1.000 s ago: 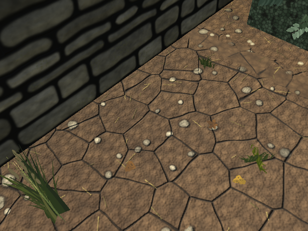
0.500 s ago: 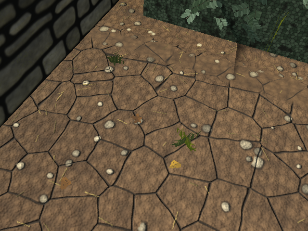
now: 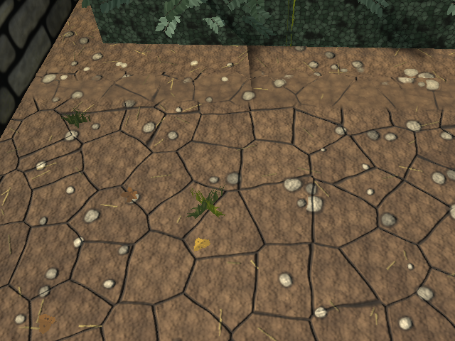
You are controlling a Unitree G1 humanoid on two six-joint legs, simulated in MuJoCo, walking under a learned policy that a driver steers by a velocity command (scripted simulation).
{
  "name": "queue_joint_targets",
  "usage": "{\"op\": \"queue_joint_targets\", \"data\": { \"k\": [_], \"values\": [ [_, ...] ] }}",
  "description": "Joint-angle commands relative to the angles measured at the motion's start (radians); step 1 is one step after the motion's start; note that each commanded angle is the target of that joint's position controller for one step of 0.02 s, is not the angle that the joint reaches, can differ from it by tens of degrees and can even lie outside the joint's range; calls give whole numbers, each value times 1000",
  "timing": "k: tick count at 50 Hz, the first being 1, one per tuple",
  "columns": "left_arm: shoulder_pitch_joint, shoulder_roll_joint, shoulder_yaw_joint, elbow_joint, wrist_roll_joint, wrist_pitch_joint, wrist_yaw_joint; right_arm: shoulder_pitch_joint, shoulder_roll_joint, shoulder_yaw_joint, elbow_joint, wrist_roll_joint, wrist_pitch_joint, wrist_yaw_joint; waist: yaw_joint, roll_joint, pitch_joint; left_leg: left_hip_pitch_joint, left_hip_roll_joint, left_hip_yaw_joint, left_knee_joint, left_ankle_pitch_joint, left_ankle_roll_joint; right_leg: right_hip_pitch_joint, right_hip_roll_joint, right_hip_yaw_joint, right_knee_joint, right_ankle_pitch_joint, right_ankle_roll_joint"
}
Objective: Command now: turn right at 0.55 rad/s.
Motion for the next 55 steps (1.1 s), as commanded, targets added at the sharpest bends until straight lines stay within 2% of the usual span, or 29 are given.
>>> {"op": "queue_joint_targets", "data": {
  "k": [1,7,10,11,12,13,14,15,16,17,19,21,24,29,31,33,34,35,36,37,38,39,41,42,44,49,51,53,55],
  "values": [
    [41,180,49,-45,7,-10,6,-34,-84,-18,-75,4,-18,-6,20,-132,-87,-93,-12,-8,-44,-17,8,145,-281,315,-78,203,-142],
    [21,160,37,-28,17,-7,8,-26,-72,-4,-74,18,-29,-13,15,-141,-107,97,-41,10,-192,-44,45,70,-267,335,-38,326,-121],
    [-19,143,26,-12,6,0,14,47,-52,6,-48,21,-40,-20,-34,-132,-101,276,-50,18,-462,65,73,14,-229,340,-5,302,-68],
    [-24,124,17,-7,-3,-2,20,70,-49,10,-37,12,-49,-27,-50,-106,-98,377,-18,-6,-612,179,83,-42,-198,324,17,194,-22],
    [21,70,2,-4,-4,-8,20,40,-97,8,-49,-6,-59,-35,-15,42,-107,438,148,-182,-699,174,112,-106,-125,233,125,-31,36],
    [72,64,-1,-4,-9,-11,23,-7,-172,-2,-73,-6,-60,-27,13,167,-110,438,314,-391,-733,173,206,-209,39,53,236,-310,56],
    [30,134,15,6,21,-8,27,53,-173,-12,-37,-11,-58,-16,-34,144,-92,336,345,-432,-742,9,290,-196,6,12,392,-374,56],
    [10,138,19,8,27,-12,20,60,-131,-2,-19,-7,-60,-5,-24,107,-35,315,298,-420,-782,-191,285,-239,-14,15,466,-325,54],
    [16,124,17,24,31,-16,9,42,-104,4,-8,-3,-63,1,-9,112,13,305,248,-374,-807,-253,254,-273,-29,5,504,-271,64],
    [27,121,16,38,33,-18,-3,39,-96,5,-2,-1,-67,0,-3,137,22,333,211,-330,-818,-230,231,-298,-38,-16,530,-229,73],
    [20,109,11,56,39,-28,-20,76,-93,2,23,4,-82,2,-13,111,20,389,180,-280,-814,-152,232,-341,-57,-61,549,-183,86],
    [-36,88,3,50,37,-39,-30,118,-94,-3,49,8,-99,8,-34,91,12,435,178,-258,-815,-104,245,-374,-90,-112,509,-153,99],
    [-122,66,-9,37,30,-51,-37,175,-97,-11,84,7,-115,13,-69,100,10,459,182,-236,-819,-47,262,-376,-125,-157,405,-132,114],
    [-196,51,-22,21,24,-67,-36,228,-108,-20,124,1,-125,20,-87,103,14,392,200,-210,-791,-7,278,-263,-130,-201,224,-155,89],
    [-180,52,-23,24,19,-74,-31,222,-111,-22,129,2,-126,25,-66,97,18,320,205,-199,-770,24,270,-154,-120,-218,152,-126,63],
    [-72,51,-21,61,21,-85,-19,195,-111,-22,133,11,-125,27,5,59,8,194,183,-158,-682,91,239,73,-100,-232,27,-39,37],
    [38,79,-10,101,23,-95,-7,193,-87,-14,131,9,-129,26,52,10,-36,107,146,-116,-576,148,211,251,-109,-194,-4,-57,25],
    [183,153,11,128,38,-106,8,162,-27,6,102,10,-136,30,124,-143,-125,5,59,-15,-298,108,169,420,-303,44,-113,-263,-11],
    [260,269,40,142,31,-103,12,148,27,20,56,15,-141,31,129,-333,-153,-214,-68,92,-22,-151,137,474,-523,457,-259,-551,-105],
    [201,208,28,142,23,-98,8,151,-79,-6,76,-2,-128,22,84,-168,-60,-259,-22,20,119,-144,156,364,-528,469,-254,-572,-137],
    [117,142,10,118,17,-101,1,149,-74,-7,89,-3,-130,32,40,-108,1,-260,24,-6,146,-46,163,297,-470,361,-244,-478,-126],
    [77,94,-2,110,17,-108,-4,145,-53,-2,100,1,-133,42,18,-94,20,-234,51,-4,131,26,153,248,-416,254,-255,-315,-108],
    [62,61,-14,116,12,-122,0,143,-44,-1,115,-16,-122,54,-6,-105,3,-191,76,30,112,103,124,227,-343,114,-275,-94,-77],
    [83,68,-14,130,10,-128,1,138,-34,2,113,-20,-118,59,-9,-122,-9,-181,74,46,117,124,110,224,-335,79,-269,30,-86],
    [129,65,-14,164,0,-136,0,82,-23,4,95,-21,-110,64,-12,-106,-2,-220,79,66,113,160,87,235,-324,21,-266,206,-98],
    [187,51,-22,215,0,-134,2,-121,13,23,22,-15,-107,67,13,-97,41,-235,67,125,-91,278,57,202,-285,-76,-278,392,-101],
    [210,56,-22,235,2,-135,5,-188,26,34,0,-9,-109,66,27,-101,51,-178,48,145,-209,326,69,198,-288,-93,-282,437,-96],
    [229,68,-21,254,4,-136,9,-221,20,35,-14,-5,-109,61,28,-103,54,-131,30,152,-290,340,95,232,-313,-93,-280,488,-93],
    [216,71,-21,269,6,-133,15,-199,10,32,-11,-7,-115,51,3,-94,47,-65,4,155,-342,320,130,276,-328,-111,-220,658,-77]
  ]
}}
Velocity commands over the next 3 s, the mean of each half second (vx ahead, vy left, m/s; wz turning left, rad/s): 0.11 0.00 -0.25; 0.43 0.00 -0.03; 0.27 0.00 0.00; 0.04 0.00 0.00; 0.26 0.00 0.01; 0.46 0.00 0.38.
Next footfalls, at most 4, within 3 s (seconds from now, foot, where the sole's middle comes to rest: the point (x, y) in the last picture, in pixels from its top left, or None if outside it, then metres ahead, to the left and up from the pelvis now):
0.24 left None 0.06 0.13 -0.78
0.68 right None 0.16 -0.10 -0.78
1.18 left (246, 319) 0.51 0.03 -0.78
1.62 right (312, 329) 0.48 -0.16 -0.78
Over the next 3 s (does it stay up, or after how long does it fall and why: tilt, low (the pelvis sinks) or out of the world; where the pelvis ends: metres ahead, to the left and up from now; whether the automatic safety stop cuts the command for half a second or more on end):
stays up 0.83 -0.07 -0.01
